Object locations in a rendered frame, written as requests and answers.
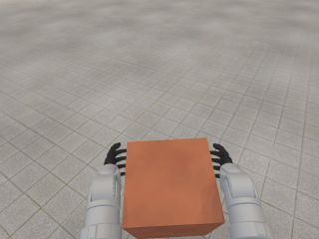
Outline carton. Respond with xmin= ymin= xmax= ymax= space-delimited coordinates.
xmin=122 ymin=137 xmax=225 ymax=239

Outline robot right forearm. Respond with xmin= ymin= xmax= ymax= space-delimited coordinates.
xmin=219 ymin=162 xmax=275 ymax=239

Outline right robot hand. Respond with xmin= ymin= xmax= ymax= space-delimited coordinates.
xmin=210 ymin=143 xmax=233 ymax=178

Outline left robot hand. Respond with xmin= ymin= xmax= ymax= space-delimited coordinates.
xmin=104 ymin=142 xmax=127 ymax=176

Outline robot left forearm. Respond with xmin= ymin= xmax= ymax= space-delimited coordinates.
xmin=80 ymin=163 xmax=122 ymax=239

